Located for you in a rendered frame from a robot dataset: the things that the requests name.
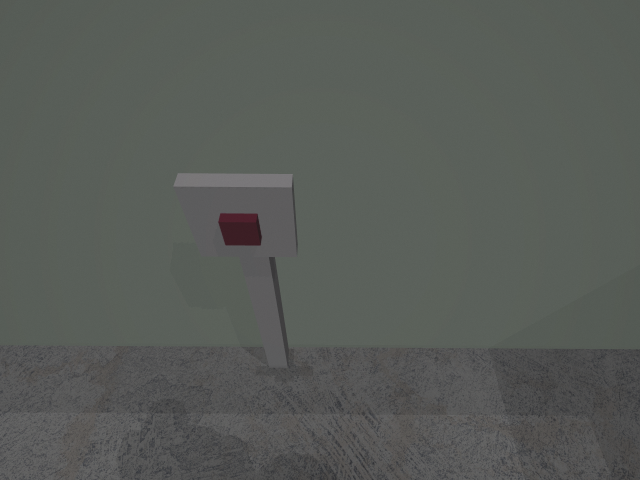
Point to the panel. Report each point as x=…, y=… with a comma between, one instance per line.
x=203, y=196

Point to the button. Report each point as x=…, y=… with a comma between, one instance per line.
x=240, y=229

